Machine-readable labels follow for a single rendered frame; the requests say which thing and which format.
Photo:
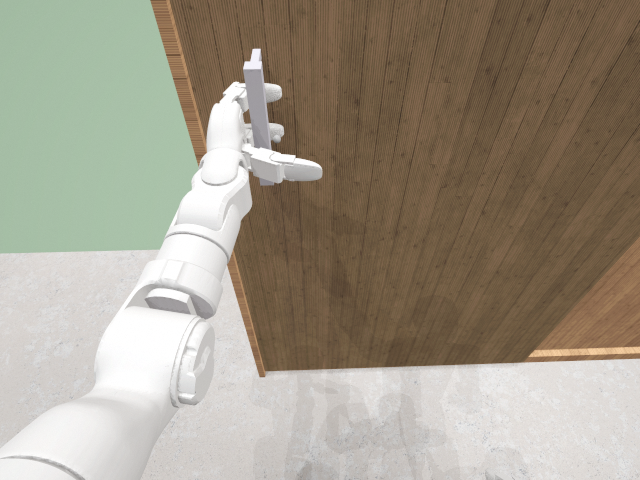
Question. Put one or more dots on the handle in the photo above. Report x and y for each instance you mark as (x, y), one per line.
(255, 89)

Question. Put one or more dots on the wardrobe door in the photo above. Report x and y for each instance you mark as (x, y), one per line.
(480, 170)
(608, 315)

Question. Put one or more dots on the left robot hand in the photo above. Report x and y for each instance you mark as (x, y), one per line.
(227, 129)

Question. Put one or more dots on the robot left forearm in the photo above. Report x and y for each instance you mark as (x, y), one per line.
(186, 275)

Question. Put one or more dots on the robot left upper arm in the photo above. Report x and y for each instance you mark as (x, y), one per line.
(152, 362)

